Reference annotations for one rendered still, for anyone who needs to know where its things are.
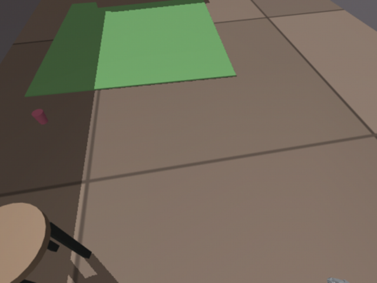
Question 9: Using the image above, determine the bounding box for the stool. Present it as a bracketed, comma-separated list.
[0, 203, 92, 283]

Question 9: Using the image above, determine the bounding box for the cup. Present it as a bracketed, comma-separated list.
[32, 109, 48, 124]

